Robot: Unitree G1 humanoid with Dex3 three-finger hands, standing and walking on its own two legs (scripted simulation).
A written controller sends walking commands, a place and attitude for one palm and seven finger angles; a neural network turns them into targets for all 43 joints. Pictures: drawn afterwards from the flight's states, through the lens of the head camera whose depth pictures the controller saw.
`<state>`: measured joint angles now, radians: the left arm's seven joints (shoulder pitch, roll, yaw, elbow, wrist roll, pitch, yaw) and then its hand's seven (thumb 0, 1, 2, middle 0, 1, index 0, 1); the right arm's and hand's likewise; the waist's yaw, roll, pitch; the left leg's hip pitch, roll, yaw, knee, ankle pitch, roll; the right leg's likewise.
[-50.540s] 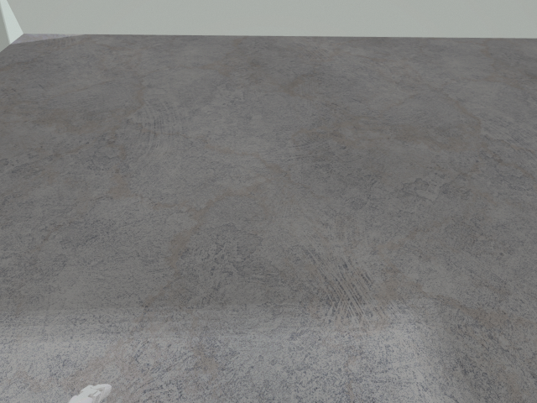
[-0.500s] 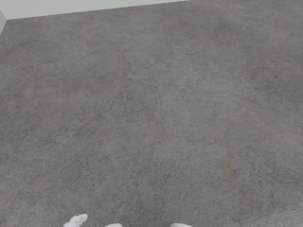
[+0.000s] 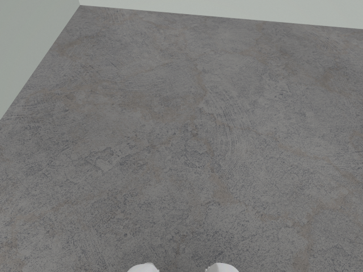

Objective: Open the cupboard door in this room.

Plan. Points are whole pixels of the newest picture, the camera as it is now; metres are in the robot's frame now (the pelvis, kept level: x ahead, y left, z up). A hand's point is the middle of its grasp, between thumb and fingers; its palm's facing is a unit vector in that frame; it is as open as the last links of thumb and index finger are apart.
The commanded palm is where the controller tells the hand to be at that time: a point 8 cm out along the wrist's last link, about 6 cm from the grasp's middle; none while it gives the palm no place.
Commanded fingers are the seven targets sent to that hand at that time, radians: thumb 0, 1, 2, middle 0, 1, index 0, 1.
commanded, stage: turn to face it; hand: left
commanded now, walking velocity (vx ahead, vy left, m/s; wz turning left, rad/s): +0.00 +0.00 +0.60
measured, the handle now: out of the picture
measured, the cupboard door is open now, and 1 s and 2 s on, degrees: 41 41 41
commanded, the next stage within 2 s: none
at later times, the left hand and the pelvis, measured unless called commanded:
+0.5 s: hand out of the picture +0.09 +0.13 -0.13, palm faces +0.27 -0.92 -0.29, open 7.3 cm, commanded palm none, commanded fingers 0.00 0.90 0.90 -0.20 -0.30 -0.20 -0.30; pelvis +0.05 -0.08 +0.01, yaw +18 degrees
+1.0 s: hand out of the picture -0.03 +0.16 -0.16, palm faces +0.60 -0.75 -0.26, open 7.3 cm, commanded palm none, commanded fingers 0.00 0.90 0.90 -0.20 -0.30 -0.20 -0.30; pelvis +0.05 -0.06 +0.01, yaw +36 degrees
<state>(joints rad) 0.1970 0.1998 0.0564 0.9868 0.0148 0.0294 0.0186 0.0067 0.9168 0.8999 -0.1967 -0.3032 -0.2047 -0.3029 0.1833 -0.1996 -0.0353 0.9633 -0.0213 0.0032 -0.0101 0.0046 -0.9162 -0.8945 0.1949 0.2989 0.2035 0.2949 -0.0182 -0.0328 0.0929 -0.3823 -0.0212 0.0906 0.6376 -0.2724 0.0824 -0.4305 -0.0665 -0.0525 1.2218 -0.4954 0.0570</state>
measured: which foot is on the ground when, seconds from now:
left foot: down 0.00-0.36, up 0.38-0.78, down 0.80-1.00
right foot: up 0.00-0.34, down 0.36-0.80, up 0.82-1.00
